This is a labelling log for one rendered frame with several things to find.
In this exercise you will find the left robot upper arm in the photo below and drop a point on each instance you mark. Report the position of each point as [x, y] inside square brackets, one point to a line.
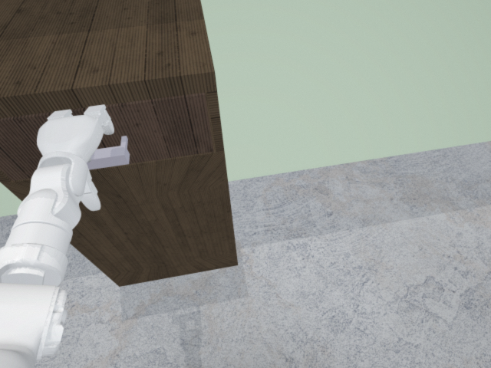
[32, 318]

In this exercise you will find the cabinet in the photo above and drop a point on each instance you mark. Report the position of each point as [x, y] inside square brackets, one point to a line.
[158, 219]

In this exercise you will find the handle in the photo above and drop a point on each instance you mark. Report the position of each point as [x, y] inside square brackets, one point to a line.
[111, 156]

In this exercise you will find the drawer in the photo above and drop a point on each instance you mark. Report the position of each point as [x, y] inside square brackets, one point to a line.
[159, 128]

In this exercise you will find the robot left hand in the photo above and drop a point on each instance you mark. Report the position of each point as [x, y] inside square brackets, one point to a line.
[80, 135]

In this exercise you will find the left robot forearm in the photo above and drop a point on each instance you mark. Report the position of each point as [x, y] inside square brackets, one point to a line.
[35, 252]

